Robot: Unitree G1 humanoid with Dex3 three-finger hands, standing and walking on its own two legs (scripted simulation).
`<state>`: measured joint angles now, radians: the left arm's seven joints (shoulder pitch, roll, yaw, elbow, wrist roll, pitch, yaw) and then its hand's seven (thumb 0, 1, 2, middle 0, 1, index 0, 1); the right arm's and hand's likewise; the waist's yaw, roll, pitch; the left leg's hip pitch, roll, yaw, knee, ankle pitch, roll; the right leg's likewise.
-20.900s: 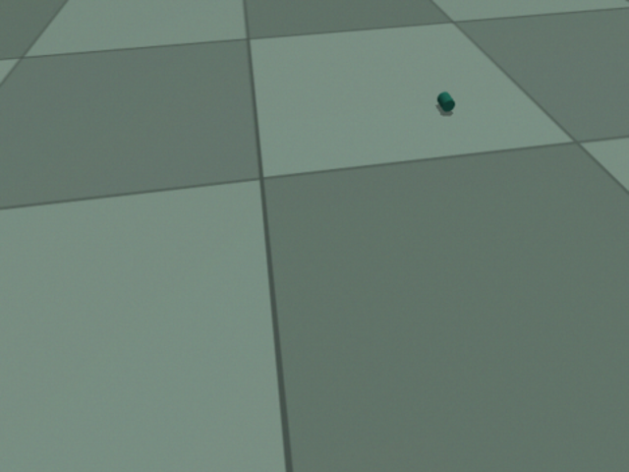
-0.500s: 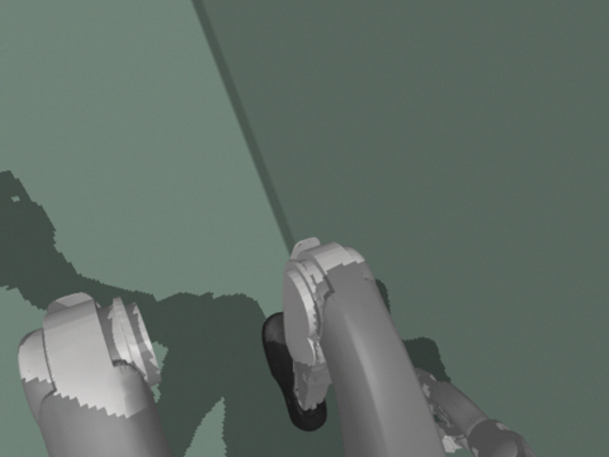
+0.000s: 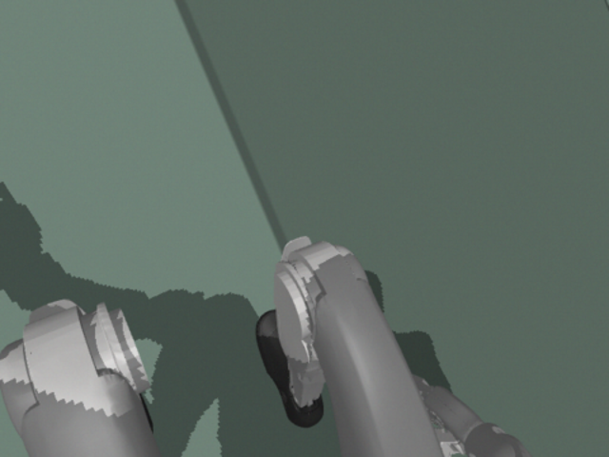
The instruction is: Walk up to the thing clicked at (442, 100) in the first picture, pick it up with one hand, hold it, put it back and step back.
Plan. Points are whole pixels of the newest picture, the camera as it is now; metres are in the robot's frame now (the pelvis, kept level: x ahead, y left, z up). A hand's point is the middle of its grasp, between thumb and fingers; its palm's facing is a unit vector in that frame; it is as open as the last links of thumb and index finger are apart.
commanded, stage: close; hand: left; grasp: from above
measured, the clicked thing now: out of the picture +0.42 +0.37 -0.26
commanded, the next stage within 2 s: settle in 1.40 s
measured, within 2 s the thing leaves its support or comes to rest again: leaves its support in 1.78 s
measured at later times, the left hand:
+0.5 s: hand out of the picture +0.41 +0.36 -0.24, palm faces -0.43 -0.16 -0.89, open 11.9 cm
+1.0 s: hand out of the picture +0.40 +0.36 -0.24, palm faces -0.45 -0.17 -0.88, open 10.1 cm
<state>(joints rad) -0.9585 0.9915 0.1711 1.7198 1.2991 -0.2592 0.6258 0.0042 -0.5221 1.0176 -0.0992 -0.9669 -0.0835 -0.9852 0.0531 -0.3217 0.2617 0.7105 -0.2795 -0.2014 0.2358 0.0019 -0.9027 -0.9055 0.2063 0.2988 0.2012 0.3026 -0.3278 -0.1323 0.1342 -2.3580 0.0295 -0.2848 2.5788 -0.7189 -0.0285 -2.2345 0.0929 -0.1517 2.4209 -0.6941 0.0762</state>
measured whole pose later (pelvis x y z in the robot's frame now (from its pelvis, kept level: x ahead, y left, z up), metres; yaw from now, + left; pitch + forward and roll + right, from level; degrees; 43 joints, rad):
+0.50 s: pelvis +0.00 +0.00 +0.00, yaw +0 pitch +27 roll -14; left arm -0.97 1.00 0.14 1.69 1.32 -0.28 0.62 0.00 -0.16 0.75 -0.34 -0.82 -0.35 -0.80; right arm 0.04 -0.33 0.27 0.70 -0.28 -0.20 0.24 0.00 -0.89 -0.90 0.21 0.30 0.20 0.30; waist -0.32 -0.15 0.14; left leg -2.36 0.02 -0.29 2.58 -0.72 -0.02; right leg -2.22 0.09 -0.16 2.41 -0.70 0.07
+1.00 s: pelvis +0.00 +0.00 +0.00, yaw +0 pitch +26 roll -13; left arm -0.95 1.02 0.16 1.69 1.29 -0.30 0.59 0.01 0.08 0.49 -0.54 -0.60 -0.60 -0.58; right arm 0.05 -0.33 0.27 0.70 -0.27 -0.19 0.23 0.00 -0.89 -0.90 0.21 0.30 0.20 0.30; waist -0.32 -0.14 0.15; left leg -2.35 0.03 -0.29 2.58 -0.71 -0.03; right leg -2.22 0.09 -0.16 2.41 -0.69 0.07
